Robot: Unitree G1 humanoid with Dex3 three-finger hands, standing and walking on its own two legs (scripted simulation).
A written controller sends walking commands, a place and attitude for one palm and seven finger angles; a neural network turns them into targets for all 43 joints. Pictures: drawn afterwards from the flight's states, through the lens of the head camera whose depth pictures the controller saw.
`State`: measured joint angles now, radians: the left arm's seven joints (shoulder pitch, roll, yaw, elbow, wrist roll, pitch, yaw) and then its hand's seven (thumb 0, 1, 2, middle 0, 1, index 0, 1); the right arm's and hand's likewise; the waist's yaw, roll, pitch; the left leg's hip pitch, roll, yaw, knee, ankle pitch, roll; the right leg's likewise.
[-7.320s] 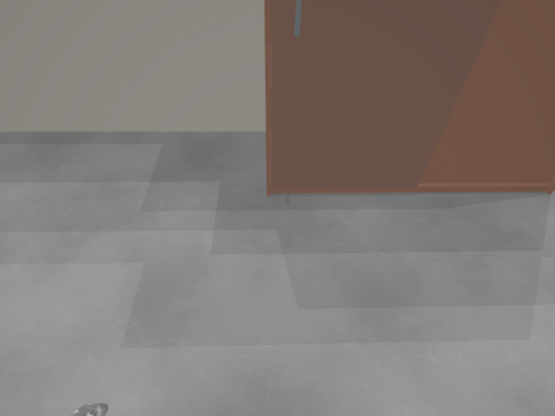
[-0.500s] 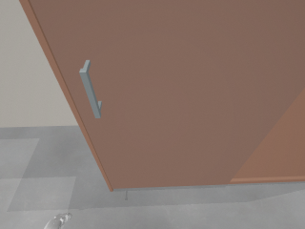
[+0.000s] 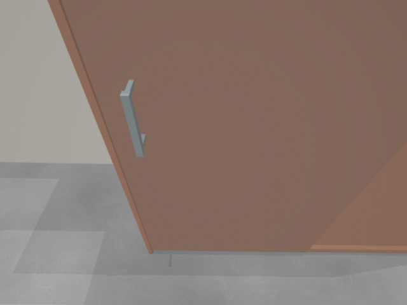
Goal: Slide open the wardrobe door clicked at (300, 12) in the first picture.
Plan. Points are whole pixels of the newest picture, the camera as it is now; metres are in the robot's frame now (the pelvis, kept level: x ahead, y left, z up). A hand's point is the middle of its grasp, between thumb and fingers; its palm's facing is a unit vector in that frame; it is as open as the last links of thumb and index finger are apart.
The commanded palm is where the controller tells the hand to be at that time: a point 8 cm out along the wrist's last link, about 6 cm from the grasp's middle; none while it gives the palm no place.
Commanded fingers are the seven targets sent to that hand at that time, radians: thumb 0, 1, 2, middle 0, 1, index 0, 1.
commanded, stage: look again from close up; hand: left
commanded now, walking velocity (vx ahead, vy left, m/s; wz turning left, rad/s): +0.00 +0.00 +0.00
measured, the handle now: (135, 121) +0.45 +0.18 +0.12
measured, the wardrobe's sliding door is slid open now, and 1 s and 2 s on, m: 0.00 0.00 0.00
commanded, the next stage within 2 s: raise the hand with hooked fingers in 0.44 s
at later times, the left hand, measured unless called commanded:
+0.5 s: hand out of the picture +0.08 +0.25 -0.16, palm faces -0.02 -0.94 -0.33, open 7.4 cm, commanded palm none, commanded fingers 0.00 0.90 0.90 -0.20 -0.30 -0.20 -0.30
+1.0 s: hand (80, 282) +0.17 +0.25 -0.04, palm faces +0.14 -0.99 -0.02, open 8.8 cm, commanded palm +0.14 +0.30 -0.01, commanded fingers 0.00 0.34 0.66 -0.24 -0.66 -0.24 -0.66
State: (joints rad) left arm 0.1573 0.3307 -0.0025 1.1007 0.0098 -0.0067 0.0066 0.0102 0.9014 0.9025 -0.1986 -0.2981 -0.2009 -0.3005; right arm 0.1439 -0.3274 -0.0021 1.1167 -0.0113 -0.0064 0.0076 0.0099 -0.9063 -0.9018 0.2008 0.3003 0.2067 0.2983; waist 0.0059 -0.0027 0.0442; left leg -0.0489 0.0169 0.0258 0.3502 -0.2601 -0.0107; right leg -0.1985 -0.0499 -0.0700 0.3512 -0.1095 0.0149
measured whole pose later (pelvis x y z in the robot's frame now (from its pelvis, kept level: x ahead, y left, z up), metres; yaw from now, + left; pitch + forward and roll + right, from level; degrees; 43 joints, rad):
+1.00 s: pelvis -0.02 -0.01 -0.08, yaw +1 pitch +11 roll -1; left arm 0.36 0.26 0.37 0.16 -0.40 -0.44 -0.48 0.02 0.56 0.76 -0.22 -0.52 -0.22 -0.52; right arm 0.18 -0.26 -0.01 0.54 0.03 -0.32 -0.05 0.02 -0.90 -0.90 0.20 0.30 0.21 0.30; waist 0.06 -0.02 -0.07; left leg -0.70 0.04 -0.02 1.10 -0.59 -0.03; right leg -0.83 -0.06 -0.09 1.04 -0.40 -0.01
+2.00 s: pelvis +0.01 +0.00 -0.02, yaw +2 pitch +1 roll -1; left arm 0.02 0.41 0.45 0.12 -0.35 0.00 -0.42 -0.01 -0.48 0.31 -0.30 -1.19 -0.30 -1.19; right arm 0.26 -0.25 0.07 0.62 0.06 -0.31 -0.11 0.02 -0.90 -0.90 0.20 0.30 0.21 0.30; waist 0.06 0.05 -0.04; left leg -0.24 0.03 -0.01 0.63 -0.41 -0.01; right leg -0.36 -0.05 -0.10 0.58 -0.23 0.02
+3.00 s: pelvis +0.00 +0.00 -0.01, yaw +1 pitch -1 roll -1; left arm -0.15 0.41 0.43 0.25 -0.31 0.06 -0.39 -0.01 -0.51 0.30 -0.30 -1.20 -0.30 -1.20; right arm 0.25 -0.26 0.07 0.63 0.07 -0.26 -0.13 0.02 -0.90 -0.90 0.20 0.30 0.21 0.30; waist 0.05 0.05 -0.02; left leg -0.17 0.03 0.00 0.53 -0.35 -0.01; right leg -0.30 -0.05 -0.09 0.50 -0.19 0.01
